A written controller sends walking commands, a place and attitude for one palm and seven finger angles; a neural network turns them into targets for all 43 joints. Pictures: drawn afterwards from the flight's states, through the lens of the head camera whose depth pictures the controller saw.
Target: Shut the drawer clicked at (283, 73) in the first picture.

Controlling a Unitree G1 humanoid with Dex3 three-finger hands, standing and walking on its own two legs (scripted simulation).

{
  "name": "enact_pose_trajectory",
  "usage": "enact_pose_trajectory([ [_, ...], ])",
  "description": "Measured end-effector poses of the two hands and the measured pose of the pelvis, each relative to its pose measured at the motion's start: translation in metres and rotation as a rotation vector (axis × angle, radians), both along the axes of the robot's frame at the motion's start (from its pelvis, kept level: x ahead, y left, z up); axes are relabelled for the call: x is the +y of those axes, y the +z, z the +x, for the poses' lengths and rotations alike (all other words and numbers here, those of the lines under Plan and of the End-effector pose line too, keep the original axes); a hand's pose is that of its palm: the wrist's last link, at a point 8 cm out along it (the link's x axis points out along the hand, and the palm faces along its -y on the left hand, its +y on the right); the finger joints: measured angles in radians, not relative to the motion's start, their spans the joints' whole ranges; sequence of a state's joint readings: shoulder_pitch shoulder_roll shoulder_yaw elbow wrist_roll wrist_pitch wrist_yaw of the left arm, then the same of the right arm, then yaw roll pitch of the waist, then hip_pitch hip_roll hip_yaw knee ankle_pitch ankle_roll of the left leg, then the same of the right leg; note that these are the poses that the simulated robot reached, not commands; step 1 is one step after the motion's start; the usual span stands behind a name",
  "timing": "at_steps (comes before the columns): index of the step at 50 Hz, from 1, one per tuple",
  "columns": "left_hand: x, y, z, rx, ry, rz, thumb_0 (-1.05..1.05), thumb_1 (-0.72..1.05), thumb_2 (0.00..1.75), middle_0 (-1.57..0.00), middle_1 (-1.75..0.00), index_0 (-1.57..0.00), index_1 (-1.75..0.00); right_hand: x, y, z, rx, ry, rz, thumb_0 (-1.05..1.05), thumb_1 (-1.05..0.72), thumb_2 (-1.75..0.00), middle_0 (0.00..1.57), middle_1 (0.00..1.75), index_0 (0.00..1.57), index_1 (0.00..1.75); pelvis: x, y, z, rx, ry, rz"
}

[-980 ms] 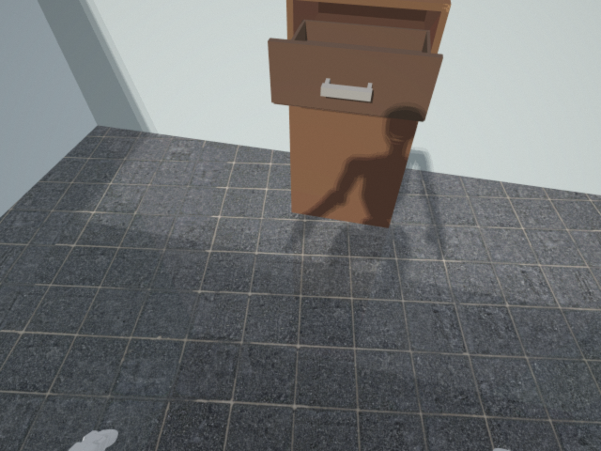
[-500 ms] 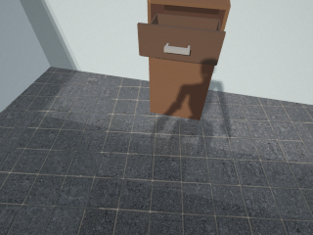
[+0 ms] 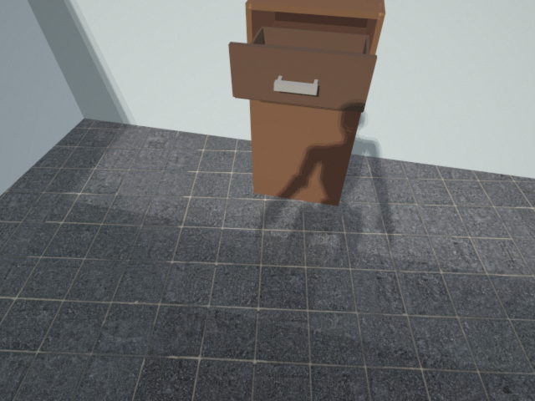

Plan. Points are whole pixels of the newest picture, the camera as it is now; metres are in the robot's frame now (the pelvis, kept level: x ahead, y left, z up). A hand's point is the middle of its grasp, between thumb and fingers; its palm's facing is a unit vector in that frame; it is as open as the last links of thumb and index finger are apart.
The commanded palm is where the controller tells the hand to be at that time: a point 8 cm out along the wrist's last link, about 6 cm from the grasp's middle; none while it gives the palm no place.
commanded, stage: look at it before walking up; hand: left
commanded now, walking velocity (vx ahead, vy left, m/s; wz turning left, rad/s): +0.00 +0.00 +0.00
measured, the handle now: (296, 84) +0.91 -0.03 +0.03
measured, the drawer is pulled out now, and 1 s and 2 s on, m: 0.28 0.28 0.28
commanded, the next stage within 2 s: walk to a spot facing it in 0.46 s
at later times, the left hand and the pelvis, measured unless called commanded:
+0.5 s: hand out of the picture +0.07 +0.25 -0.15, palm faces -0.01 -0.94 -0.34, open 7.4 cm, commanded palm none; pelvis +0.00 +0.00 +0.00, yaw +0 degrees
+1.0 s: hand out of the picture +0.09 +0.16 -0.18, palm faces -0.08 -0.97 -0.22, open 7.4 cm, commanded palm none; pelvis +0.07 -0.03 -0.02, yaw -11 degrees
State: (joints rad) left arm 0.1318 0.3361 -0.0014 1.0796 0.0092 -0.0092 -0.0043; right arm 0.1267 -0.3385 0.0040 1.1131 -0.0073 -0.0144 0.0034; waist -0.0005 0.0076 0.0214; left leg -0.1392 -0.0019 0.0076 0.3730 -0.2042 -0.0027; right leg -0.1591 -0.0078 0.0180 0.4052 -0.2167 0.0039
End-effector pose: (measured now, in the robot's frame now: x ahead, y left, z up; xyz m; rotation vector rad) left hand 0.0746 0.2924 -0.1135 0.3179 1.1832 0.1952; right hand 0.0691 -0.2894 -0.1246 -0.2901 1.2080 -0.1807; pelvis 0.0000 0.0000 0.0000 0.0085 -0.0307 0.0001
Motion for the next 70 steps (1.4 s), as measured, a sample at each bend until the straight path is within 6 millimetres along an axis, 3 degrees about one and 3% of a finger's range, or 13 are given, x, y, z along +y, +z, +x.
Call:
enact_pose_trajectory([
  [32, -0.003, -0.005, -0.012, 0.04, 0.025, -0.007, 0.01, 0.9, 0.9, -0.2, -0.3, -0.2, -0.3, 0.001, 0.002, 0.008, 0.0, 0.003, -0.006, 0.0, -0.91, -0.9, 0.2, 0.3, 0.2, 0.3, -0.001, 0.001, 0.006, 0.002, -0.009, -0.003],
  [41, -0.036, -0.027, -0.022, 0.165, -0.005, -0.083, 0.01, 0.9, 0.9, -0.2, -0.3, -0.2, -0.3, 0.021, -0.023, -0.024, 0.026, -0.123, 0.079, 0.0, -0.91, -0.9, 0.2, 0.3, 0.2, 0.3, -0.007, -0.012, 0.03, 0.011, -0.116, 0.016],
  [46, -0.069, -0.036, 0.002, 0.164, -0.048, -0.106, 0.01, 0.9, 0.9, -0.2, -0.3, -0.2, -0.3, 0.017, -0.045, -0.054, 0.11, -0.217, 0.123, 0.0, -0.91, -0.9, 0.2, 0.3, 0.2, 0.3, -0.025, -0.024, 0.049, 0.004, -0.166, 0.007],
  [48, -0.08, -0.036, 0.008, 0.135, -0.033, -0.111, 0.01, 0.9, 0.9, -0.2, -0.3, -0.2, -0.3, 0.015, -0.046, -0.056, 0.158, -0.228, 0.131, 0.0, -0.91, -0.9, 0.2, 0.3, 0.2, 0.3, -0.031, -0.023, 0.057, 0.003, -0.169, -0.001],
  [52, -0.096, -0.027, 0.012, 0.168, -0.038, -0.126, 0.0, 0.9, 0.9, -0.2, -0.3, -0.2, -0.3, 0.01, -0.034, -0.027, 0.126, -0.249, 0.137, 0.01, -0.91, -0.9, 0.2, 0.3, 0.2, 0.3, -0.036, -0.011, 0.076, 0.011, -0.205, -0.002],
  [59, -0.103, -0.02, 0.036, 0.267, -0.089, -0.147, 0.0, 0.9, 0.9, -0.2, -0.3, -0.2, -0.3, 0.007, -0.011, 0.063, -0.073, -0.292, 0.137, 0.01, -0.91, -0.9, 0.2, 0.3, 0.2, 0.3, -0.033, 0.0, 0.118, 0.038, -0.278, -0.002],
  [65, -0.083, -0.027, 0.093, 0.274, -0.107, -0.134, 0.01, 0.9, 0.9, -0.2, -0.3, -0.2, -0.3, 0.015, -0.003, 0.15, -0.177, -0.275, 0.122, 0.0, -0.91, -0.9, 0.19, 0.3, 0.2, 0.3, -0.02, -0.005, 0.17, 0.042, -0.326, -0.016],
  [70, -0.053, -0.053, 0.164, 0.283, -0.151, -0.12, 0.01, 0.9, 0.9, -0.2, -0.3, -0.2, -0.3, 0.024, -0.004, 0.213, -0.283, -0.286, 0.058, 0.0, -0.91, -0.9, 0.2, 0.3, 0.2, 0.3, -0.002, -0.026, 0.223, 0.039, -0.409, -0.037],
])
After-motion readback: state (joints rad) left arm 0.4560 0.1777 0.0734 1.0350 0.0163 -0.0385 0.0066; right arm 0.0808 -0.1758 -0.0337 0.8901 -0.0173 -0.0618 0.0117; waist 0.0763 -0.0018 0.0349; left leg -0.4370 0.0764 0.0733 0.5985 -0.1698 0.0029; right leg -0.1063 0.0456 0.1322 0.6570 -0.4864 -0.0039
